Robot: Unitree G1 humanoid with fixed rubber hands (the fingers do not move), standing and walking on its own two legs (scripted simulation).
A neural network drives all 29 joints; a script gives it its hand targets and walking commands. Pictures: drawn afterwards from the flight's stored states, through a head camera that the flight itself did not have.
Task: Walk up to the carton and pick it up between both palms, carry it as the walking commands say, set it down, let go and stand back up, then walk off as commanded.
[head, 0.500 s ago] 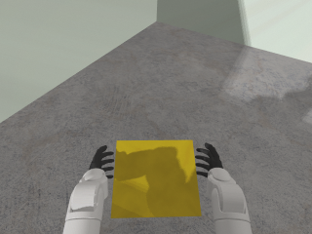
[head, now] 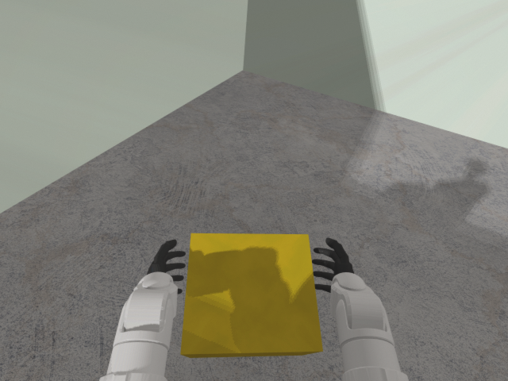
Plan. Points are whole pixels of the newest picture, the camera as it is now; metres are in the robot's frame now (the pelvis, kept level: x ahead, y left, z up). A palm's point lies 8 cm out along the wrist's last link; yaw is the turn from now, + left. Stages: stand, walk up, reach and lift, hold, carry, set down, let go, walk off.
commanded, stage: hold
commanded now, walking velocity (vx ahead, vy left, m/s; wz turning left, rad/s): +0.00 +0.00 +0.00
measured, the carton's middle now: (248, 296) +0.30 +0.04 -0.07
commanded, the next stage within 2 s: set down in 0.48 s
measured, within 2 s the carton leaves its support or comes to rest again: neither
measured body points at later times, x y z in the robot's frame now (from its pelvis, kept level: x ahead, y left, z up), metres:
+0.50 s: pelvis -0.01 +0.01 +0.00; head -0.10 +0.01 +0.44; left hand +0.29 +0.17 +0.04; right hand +0.32 -0.14 +0.05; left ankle +0.06 +0.11 -0.74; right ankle +0.01 -0.11 -0.74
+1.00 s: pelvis +0.01 -0.03 -0.01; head +0.05 -0.01 +0.44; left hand +0.27 +0.18 -0.06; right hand +0.33 -0.12 -0.05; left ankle +0.06 +0.11 -0.74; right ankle +0.01 -0.11 -0.74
